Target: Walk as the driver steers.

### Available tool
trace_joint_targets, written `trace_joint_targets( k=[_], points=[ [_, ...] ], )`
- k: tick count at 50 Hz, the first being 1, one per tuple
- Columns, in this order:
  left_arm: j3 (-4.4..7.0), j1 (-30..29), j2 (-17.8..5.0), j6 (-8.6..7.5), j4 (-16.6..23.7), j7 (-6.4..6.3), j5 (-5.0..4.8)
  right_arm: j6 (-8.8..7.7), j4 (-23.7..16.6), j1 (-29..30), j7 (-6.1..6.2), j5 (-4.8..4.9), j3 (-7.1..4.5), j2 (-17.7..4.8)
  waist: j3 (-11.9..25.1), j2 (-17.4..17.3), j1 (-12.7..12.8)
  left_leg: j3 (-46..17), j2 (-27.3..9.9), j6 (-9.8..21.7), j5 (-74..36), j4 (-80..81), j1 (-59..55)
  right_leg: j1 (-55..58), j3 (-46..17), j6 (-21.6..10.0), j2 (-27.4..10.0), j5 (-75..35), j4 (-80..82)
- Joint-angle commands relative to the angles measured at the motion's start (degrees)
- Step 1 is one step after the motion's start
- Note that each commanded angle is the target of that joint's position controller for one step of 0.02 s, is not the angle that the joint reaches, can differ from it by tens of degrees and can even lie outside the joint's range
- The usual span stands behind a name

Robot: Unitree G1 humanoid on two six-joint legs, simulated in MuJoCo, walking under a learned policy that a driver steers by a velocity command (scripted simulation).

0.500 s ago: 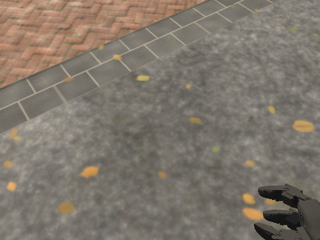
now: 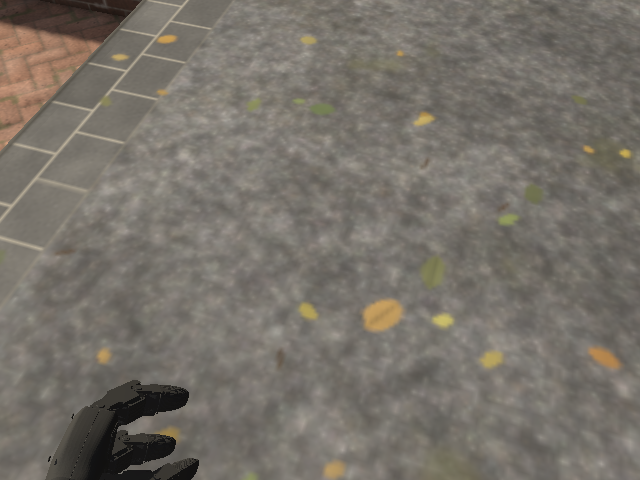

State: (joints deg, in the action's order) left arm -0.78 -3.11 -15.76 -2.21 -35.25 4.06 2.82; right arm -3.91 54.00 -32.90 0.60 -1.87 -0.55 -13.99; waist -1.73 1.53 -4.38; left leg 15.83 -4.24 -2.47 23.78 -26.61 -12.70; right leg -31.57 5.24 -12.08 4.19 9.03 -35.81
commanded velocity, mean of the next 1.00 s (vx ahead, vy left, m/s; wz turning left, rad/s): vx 0.71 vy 0.00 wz -0.60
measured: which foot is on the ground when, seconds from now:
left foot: down 0.00-0.00, up 0.02-0.40, down 0.42-0.82, up 0.84-1.00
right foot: down 0.00-0.44, up 0.46-0.80, down 0.82-1.00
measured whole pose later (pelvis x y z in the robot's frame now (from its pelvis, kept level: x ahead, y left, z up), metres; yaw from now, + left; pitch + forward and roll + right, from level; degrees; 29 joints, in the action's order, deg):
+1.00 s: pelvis +0.79 -0.07 +0.01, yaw -34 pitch +0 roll +0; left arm 4.5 13.5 -16.8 1.1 -42.6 0.1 -0.1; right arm 1.2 38.7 -3.6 1.5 -2.4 -1.0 -13.4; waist -9.0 -0.5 2.9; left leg -3.9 -3.2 -3.9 26.2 -71.2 30.6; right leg -23.6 -2.1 -10.2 13.2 3.7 -28.7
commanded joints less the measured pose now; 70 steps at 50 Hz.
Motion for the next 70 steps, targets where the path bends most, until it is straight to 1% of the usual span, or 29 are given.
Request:
trace_joint_targets(
  k=[1, 2, 4, 7, 12, 16, 19, 21, 22, 23, 24, 26, 30, 33, 35, 38, 40, 41, 42, 43, 44, 46, 50, 52, 55, 60, 65, 68, 70],
  points=[
    [7.0, 24.6, -18.3, 0.79, -5.0, -3.15, 0.13, -0.82, -10.1, 2.3, -0.73, 1.3, -1.58, -6.4, 20.2, 11.1, 8.8, -6.2, 1.9, 3.8, 3.5, -60.3, 49.9, 61.0, -39.5, -7.9, -21.3, 13.3, 6.3],
    [7.37, 27.4, -17.7, 1.0, -4.4, -3.45, -0.56, -1.71, -13.0, 9.2, -0.57, 1.89, -2.17, -11.1, 24.6, 2.4, 12.8, -16.9, 3.0, 5.1, 0.0, -65.4, 56.9, 60.8, -49.4, -10.3, -22.6, 13.0, 14.7],
    [6.58, 24.7, -12.3, -0.33, -8.1, -4.21, -1.21, -2.3, -13.4, 13.9, -0.62, 2.13, -1.45, -8.9, 5.2, -3.5, 8.5, -17.7, -2.0, 5.5, -5.8, -55.3, 58.2, 41.2, -34.8, -7.1, -19.1, 3.3, 19.7],
    [4.47, 20.9, -6.2, -2.43, -9.2, -4.55, -1.47, 0.67, -11.4, 11.2, -1.78, -0.64, -0.92, -6.1, -0.1, -3.5, 2.0, -18.9, -5.1, 4.0, -4.5, -44.4, 48.3, 23.6, -24.4, -4.3, -13.0, 1.4, 24.6],
    [4.42, 23.8, -6.3, -4.7, -11.5, -3.08, -2.96, 0.86, -17.3, 27.4, -3.31, -0.37, -0.02, -4.5, -7.8, -1.5, 4.0, -13.8, -4.8, 3.0, -22.0, -21.5, 49.5, 16.5, -12.6, -2.5, -6.8, -9.8, 32.4],
    [4.97, 27.5, -9.7, -5.7, -13.6, -3.31, -3.9, 0.21, -19.1, 32.7, -3.92, 0.49, 0.07, -5.2, -6.8, -1.6, 5.5, -12.6, -0.7, 5.5, -37.1, -7.6, 37.8, 21.4, -13.3, -0.9, -10.4, -23.9, 36.3],
    [5.71, 28.5, -14.4, -4.5, -14.9, -4.21, -2.52, 0.22, -18.0, 26.8, -2.21, -0.28, -1.53, -9.4, 1.3, 0.8, 1.9, -11.9, 5.4, 7.0, -23.3, -6.3, 29.8, 34.2, -13.9, 1.4, -12.0, -54.5, 20.0],
    [5.74, 25.2, -14.8, -3.49, -15.0, -4.69, -0.7, 0.15, -12.4, 5.7, -0.01, -0.33, -3.59, -13.7, 11.9, 1.4, -9.2, -14.6, 2.9, 7.6, -13.7, -7.0, 6.0, 24.6, -13.3, 2.9, -9.3, -47.2, -8.4],
    [3.83, 28.2, -6.5, -3.94, -13.0, -4.44, -1.44, -0.03, -11.5, -1.6, 1.16, -2.42, -5.24, -19.2, 19.7, -8.6, -8.6, -31.5, -11.7, 9.0, 7.8, -5.5, -7.6, 10.7, -10.4, 3.7, -3.9, -19.6, -32.1],
    [2.77, 34.1, -2.6, -4.24, -10.7, -3.96, -4.79, -0.09, -11.8, 2.0, 0.04, -2.78, -5.83, -21.1, 28.1, -24.7, -1.7, -63.9, -23.7, 13.9, 17.4, 8.9, -13.8, -2.9, -11.9, 4.6, 2.8, 15.9, -47.6],
    [3.44, 26.6, -7.9, -3.58, -11.0, -4.69, -3.36, -0.01, -12.9, 8.7, -0.59, -1.77, -5.25, -15.2, 18.5, -12.5, -1.9, -58.4, -20.0, 12.2, 20.9, 11.3, -6.4, -8.4, -12.2, 3.5, -2.6, 10.4, -48.8],
    [3.49, 20.4, -7.1, -2.47, -10.6, -3.93, -2.67, -0.59, -11.8, 13.9, -0.75, -1.6, -3.76, -8.7, 5.0, -1.7, 0.1, -39.6, -16.9, 11.1, -2.1, 11.7, 9.5, -7.5, -10.4, 4.5, -7.3, 5.2, -43.3],
    [3.31, 18.2, -2.1, 1.49, -8.0, -3.0, -1.75, -2.77, -8.3, 14.9, -1.4, 0.79, -2.45, -5.4, -2.3, -5.4, 5.8, -16.8, -14.6, 9.2, -45.7, 12.6, 21.4, -5.4, -7.7, 7.7, -9.1, 9.3, -36.1],
    [2.6, 13.7, -0.3, 1.44, -4.2, -1.35, -1.81, -3.18, -8.8, 21.3, -1.11, 1.76, -2.6, -6.0, -3.3, -9.5, 8.5, -3.7, -7.9, 6.9, -50.2, 13.5, 26.9, 0.9, -2.6, 7.9, -7.2, -4.3, -15.2],
    [2.82, 13.9, -1.0, 1.19, -4.7, 0.0, -1.74, -3.25, -9.5, 22.1, -0.54, 2.18, -3.33, -8.0, -0.7, -7.7, 8.6, 0.0, -6.5, 6.0, -47.4, 10.7, 26.5, 9.1, 1.8, 7.5, -4.0, -16.0, -4.5],
    [4.3, 20.0, -3.7, 1.51, -6.0, -0.37, -0.79, -2.29, -10.4, 21.7, 0.11, 3.61, -4.72, -11.8, 3.7, -6.0, 11.5, -0.3, -8.9, 4.6, -57.8, -1.8, 22.4, 18.1, 4.0, 5.1, -0.1, -14.8, -1.9],
    [6.57, 32.9, -7.5, 1.56, -9.2, -2.04, -0.2, -0.42, -11.5, 23.0, -0.11, 3.89, -5.16, -12.5, 9.8, -4.9, 17.0, -2.0, -9.5, 3.0, -51.9, -24.2, 24.1, 30.3, 1.1, 2.1, 1.5, -11.8, 0.2],
    [7.69, 32.2, -10.1, 1.34, -9.9, -3.45, -0.57, 0.53, -11.0, 22.0, -0.48, 3.13, -4.7, -9.6, 6.7, 0.6, 15.9, -2.6, -3.8, 1.1, -15.7, -40.0, 31.3, 33.3, -5.4, 0.6, -1.4, -17.2, 4.5],
    [8.55, 26.6, -15.6, 1.66, -7.7, -3.99, -1.77, 1.9, -12.4, 15.8, -0.61, 1.42, -3.8, -4.7, 2.8, 10.5, 8.1, -3.3, 4.6, -1.2, 17.5, -61.0, 43.4, 33.6, -22.1, -2.6, -11.4, -64.8, -0.6],
    [9.88, 25.8, -20.1, 1.83, -4.0, -3.2, -2.55, 2.79, -15.6, 7.0, 0.02, 1.2, -3.37, -5.7, 20.7, 11.4, 5.8, -16.3, 6.4, -2.7, 15.4, -67.1, 49.1, 45.6, -44.3, -14.0, -22.3, -64.6, 8.1],
    [9.75, 19.7, -17.0, 2.55, -0.9, -3.62, -2.68, 3.13, -14.3, 7.7, 0.75, 0.14, -3.03, -7.8, 20.9, 2.8, 5.3, -19.6, 3.7, -2.0, 10.5, -64.8, 50.8, 42.0, -48.9, -14.6, -22.5, -36.0, 14.7],
    [7.67, 16.9, -9.8, 2.98, -2.4, -4.27, -2.91, 3.68, -15.6, 18.2, 1.21, -0.9, -3.44, -9.2, 8.4, -5.3, 4.4, -20.7, 0.9, -1.4, 4.8, -52.8, 49.8, 27.8, -40.2, -9.0, -14.7, -17.4, 18.4],
    [7.92, 19.3, -10.0, 2.28, -3.8, -4.23, -2.89, 6.45, -16.5, 20.6, 1.37, -0.63, -3.0, -7.9, 8.7, -5.1, 4.0, -20.7, 0.2, -1.6, -0.1, -40.7, 42.3, 20.9, -31.6, -1.6, -9.1, -31.8, 16.1],
    [8.39, 19.2, -11.1, 2.51, -3.4, -3.97, -2.68, 6.6, -17.5, 22.7, 0.73, -0.73, -2.64, -6.8, 11.0, -4.1, 4.6, -21.4, 0.4, -1.8, -3.3, -36.3, 42.1, 20.3, -33.6, -0.1, -6.7, -8.9, 19.3],
    [8.69, 19.2, -11.8, 2.95, -2.6, -3.11, -2.21, 6.49, -19.1, 28.3, 0.39, -0.97, -2.99, -7.9, 6.0, 0.2, 6.8, -22.7, 1.8, -2.1, -6.5, -29.3, 47.1, 19.7, -41.0, -0.8, -5.3, 25.1, 25.7],
    [8.55, 24.6, -11.4, 1.7, -4.5, -2.94, -2.39, 3.86, -19.7, 34.4, 0.52, -1.01, -3.0, -8.0, 2.8, 2.2, 10.1, -24.3, 3.1, -2.0, -11.5, -19.3, 52.1, 27.6, -44.5, -1.4, -5.6, 23.6, 24.1],
    [8.14, 21.9, -11.6, 1.36, -3.4, -2.02, -2.2, 2.75, -21.7, 38.1, 0.19, 0.62, -2.55, -8.0, 0.5, 5.1, 10.1, -22.8, 6.1, -2.1, -9.6, -9.4, 42.7, 20.1, -45.1, -1.2, -3.4, 19.9, 20.8],
    [7.83, 15.5, -11.6, 1.52, -1.4, -1.39, -1.84, 2.17, -20.8, 32.5, 0.91, 2.42, -3.03, -9.1, 1.0, 4.0, 5.8, -22.2, 7.3, -1.3, -11.4, -0.5, 22.7, 7.1, -45.2, 1.6, -1.7, 19.1, 17.7],
    [6.8, 15.1, -8.5, 0.81, -1.5, -1.46, -2.11, 1.18, -19.0, 24.2, 2.05, 1.9, -4.42, -13.2, 3.4, -4.0, 1.0, -25.1, 0.8, 0.7, -10.4, 4.9, 2.2, -7.7, -37.3, 6.2, 3.9, 26.3, 3.7]
  ],
)
Keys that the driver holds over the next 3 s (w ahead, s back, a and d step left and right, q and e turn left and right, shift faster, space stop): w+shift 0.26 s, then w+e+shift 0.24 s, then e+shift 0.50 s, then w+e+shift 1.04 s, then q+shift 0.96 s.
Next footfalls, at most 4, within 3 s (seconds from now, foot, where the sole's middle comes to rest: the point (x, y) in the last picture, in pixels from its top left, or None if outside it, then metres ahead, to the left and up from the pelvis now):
0.42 left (251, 397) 0.64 0.12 -0.74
0.82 right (361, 282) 0.91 -0.14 -0.74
1.40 left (337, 219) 1.12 -0.11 -0.74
1.88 right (507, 230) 1.05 -0.54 -0.74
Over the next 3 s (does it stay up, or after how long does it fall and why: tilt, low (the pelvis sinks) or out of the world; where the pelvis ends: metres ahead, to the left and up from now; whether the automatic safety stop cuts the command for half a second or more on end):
stays up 1.01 -0.97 0.04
